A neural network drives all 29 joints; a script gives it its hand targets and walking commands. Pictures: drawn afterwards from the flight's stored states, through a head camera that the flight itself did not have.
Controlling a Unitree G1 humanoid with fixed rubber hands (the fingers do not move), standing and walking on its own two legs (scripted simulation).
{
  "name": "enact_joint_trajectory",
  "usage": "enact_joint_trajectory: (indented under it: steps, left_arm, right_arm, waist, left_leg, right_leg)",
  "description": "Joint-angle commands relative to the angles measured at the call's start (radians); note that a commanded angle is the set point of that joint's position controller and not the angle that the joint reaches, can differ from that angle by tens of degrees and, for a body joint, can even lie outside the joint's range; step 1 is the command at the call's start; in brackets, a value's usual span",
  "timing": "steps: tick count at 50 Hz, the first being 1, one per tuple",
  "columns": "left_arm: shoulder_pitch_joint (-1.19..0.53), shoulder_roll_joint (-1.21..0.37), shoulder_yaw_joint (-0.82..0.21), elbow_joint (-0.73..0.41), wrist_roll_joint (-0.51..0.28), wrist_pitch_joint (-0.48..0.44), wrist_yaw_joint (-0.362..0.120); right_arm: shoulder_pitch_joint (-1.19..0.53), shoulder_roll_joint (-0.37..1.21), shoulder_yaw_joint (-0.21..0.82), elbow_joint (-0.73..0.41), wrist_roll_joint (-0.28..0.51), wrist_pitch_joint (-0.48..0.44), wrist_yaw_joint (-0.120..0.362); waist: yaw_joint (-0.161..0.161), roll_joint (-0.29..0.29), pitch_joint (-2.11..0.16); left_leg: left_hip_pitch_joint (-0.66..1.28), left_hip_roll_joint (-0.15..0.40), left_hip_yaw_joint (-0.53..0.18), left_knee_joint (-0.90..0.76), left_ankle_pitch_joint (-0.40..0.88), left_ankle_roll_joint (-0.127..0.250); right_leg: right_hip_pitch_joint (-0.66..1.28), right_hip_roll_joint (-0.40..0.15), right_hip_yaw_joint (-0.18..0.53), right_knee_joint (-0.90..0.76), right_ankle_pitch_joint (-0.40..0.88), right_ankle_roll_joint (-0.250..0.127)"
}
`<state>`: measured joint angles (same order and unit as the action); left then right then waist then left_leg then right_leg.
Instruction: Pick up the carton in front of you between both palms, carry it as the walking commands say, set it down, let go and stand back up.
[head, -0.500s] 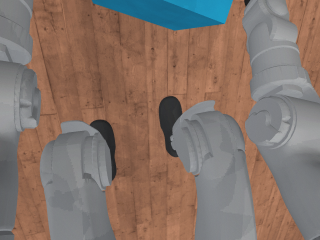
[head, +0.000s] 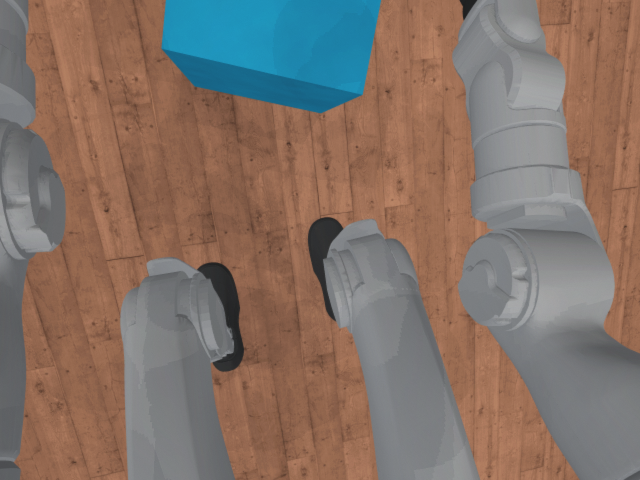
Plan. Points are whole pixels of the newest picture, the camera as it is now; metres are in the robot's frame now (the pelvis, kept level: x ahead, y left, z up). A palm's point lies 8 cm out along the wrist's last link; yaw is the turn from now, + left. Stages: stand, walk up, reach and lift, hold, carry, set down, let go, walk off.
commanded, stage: set down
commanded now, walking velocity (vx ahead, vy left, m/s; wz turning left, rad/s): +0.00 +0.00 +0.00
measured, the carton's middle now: (274, 9) +0.58 -0.05 -0.33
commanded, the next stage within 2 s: let go in 0.60 s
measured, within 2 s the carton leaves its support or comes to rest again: neither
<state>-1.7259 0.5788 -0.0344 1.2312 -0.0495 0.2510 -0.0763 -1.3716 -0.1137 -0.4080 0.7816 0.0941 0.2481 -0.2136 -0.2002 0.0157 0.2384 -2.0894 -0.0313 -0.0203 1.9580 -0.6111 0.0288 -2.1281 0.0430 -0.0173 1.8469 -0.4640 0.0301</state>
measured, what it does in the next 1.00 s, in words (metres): rises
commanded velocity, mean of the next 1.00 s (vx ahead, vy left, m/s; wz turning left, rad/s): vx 0.00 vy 0.00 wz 0.00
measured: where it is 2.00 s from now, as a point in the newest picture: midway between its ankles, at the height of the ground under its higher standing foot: (281, 310)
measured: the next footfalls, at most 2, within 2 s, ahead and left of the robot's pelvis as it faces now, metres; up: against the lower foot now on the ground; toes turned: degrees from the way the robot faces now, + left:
none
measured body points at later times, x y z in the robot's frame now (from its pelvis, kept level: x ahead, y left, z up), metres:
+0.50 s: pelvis +0.02 +0.01 +0.13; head +0.37 +0.02 +0.41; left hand +0.65 +0.15 +0.03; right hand +0.54 -0.23 +0.03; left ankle +0.08 +0.11 -0.42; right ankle +0.13 -0.12 -0.42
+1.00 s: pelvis +0.06 -0.01 +0.25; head +0.33 +0.01 +0.61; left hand +0.52 +0.18 +0.13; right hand +0.46 -0.22 +0.14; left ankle +0.08 +0.11 -0.42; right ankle +0.13 -0.12 -0.42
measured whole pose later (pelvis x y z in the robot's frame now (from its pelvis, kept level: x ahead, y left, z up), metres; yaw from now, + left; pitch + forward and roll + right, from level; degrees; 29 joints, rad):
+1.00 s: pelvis +0.06 -0.01 +0.25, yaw +5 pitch +38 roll +0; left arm -0.82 0.18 0.27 0.71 0.16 0.19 0.08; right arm -0.60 -0.11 -0.28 0.54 -0.10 0.17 0.08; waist -0.14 0.00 -0.03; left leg -1.23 -0.07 -0.07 0.88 -0.31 -0.01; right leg -1.27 0.00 0.01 0.85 -0.24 0.00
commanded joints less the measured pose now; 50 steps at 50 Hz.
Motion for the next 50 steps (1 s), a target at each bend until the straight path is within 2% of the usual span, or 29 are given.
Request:
enact_joint_trajectory:
  steps: [1, 6, 11, 19, 29, 33, 38, 41, 43, 46, 50]
  left_arm:
    - [-0.306, 0.103, 0.022, -0.126, 0.012, -0.014, -0.005]
    - [-0.31, 0.079, 0.003, -0.19, 0.007, 0.014, -0.012]
    - [-0.281, 0.058, 0.017, -0.236, 0.026, 0.042, -0.017]
    - [-0.208, 0.048, 0.087, -0.252, 0.079, 0.048, -0.024]
    - [-0.12, 0.017, 0.146, -0.229, 0.123, 0.027, -0.052]
    - [-0.033, -0.014, 0.204, -0.224, 0.166, 0.014, -0.053]
    - [0.182, -0.105, 0.282, -0.323, 0.22, -0.014, -0.006]
    - [0.355, -0.197, 0.315, -0.434, 0.229, -0.035, 0.054]
    - [0.455, -0.255, 0.321, -0.519, 0.224, -0.049, 0.098]
    - [0.59, -0.309, 0.317, -0.625, 0.212, -0.069, 0.151]
    - [0.779, -0.341, 0.296, -0.69, 0.197, -0.098, 0.179]
  right_arm:
    - [-0.199, -0.106, -0.016, -0.134, -0.017, -0.01, 0.005]
    - [-0.154, -0.129, -0.033, -0.186, -0.018, 0.012, 0.013]
    - [-0.104, -0.132, -0.042, -0.232, -0.018, 0.034, 0.03]
    - [-0.041, -0.109, -0.051, -0.267, -0.042, 0.042, 0.054]
    - [0.035, -0.064, -0.075, -0.278, -0.098, 0.033, 0.076]
    - [0.099, -0.035, -0.079, -0.28, -0.135, 0.021, 0.102]
    - [0.291, -0.031, -0.052, -0.324, -0.188, -0.02, 0.16]
    - [0.425, -0.062, -0.009, -0.354, -0.212, -0.052, 0.206]
    - [0.5, -0.091, 0.024, -0.366, -0.219, -0.07, 0.237]
    - [0.609, -0.121, 0.078, -0.37, -0.212, -0.092, 0.275]
    - [0.776, -0.131, 0.148, -0.34, -0.183, -0.116, 0.311]
  waist:
    - [-0.056, 0.174, -1.197]
    - [-0.087, 0.256, -1.307]
    - [-0.088, 0.291, -1.361]
    - [-0.064, 0.256, -1.36]
    - [-0.064, 0.215, -1.279]
    - [-0.039, 0.19, -1.255]
    - [-0.012, 0.173, -1.349]
    - [0.003, 0.165, -1.393]
    - [0.002, 0.153, -1.379]
    - [0.008, 0.12, -1.289]
    - [0.031, 0.076, -1.096]
  left_leg:
    - [0.473, -0.029, 0.012, -0.241, 0.242, 0.008]
    - [0.688, -0.037, 0.006, -0.32, 0.334, -0.01]
    - [0.846, -0.041, -0.003, -0.407, 0.432, -0.02]
    - [0.953, -0.047, -0.013, -0.564, 0.524, -0.023]
    - [1.028, -0.053, -0.012, -0.771, 0.55, -0.029]
    - [1.057, -0.054, -0.01, -0.849, 0.581, -0.031]
    - [1.209, -0.057, -0.017, -0.928, 0.765, -0.051]
    - [1.333, -0.054, -0.032, -0.973, 0.876, -0.066]
    - [1.388, -0.053, -0.04, -1.01, 0.897, -0.075]
    - [1.391, -0.056, -0.034, -1.082, 0.803, -0.081]
    - [1.292, -0.061, -0.004, -1.19, 0.544, -0.072]
  right_leg:
    - [0.744, 0.027, -0.07, -0.15, 0.392, 0.026]
    - [0.694, 0.031, -0.097, -0.241, 0.404, 0.021]
    - [0.683, 0.032, -0.108, -0.336, 0.431, 0.02]
    - [0.782, 0.032, -0.101, -0.493, 0.49, 0.029]
    - [0.97, 0.025, -0.088, -0.699, 0.548, 0.036]
    - [1.053, 0.02, -0.082, -0.765, 0.575, 0.04]
    - [1.177, 0.021, -0.076, -0.83, 0.684, 0.036]
    - [1.227, 0.025, -0.069, -0.87, 0.721, 0.022]
    - [1.262, 0.027, -0.062, -0.902, 0.72, 0.009]
    - [1.355, 0.023, -0.044, -0.954, 0.684, -0.004]
    - [1.518, 0.003, -0.017, -1.017, 0.593, -0.011]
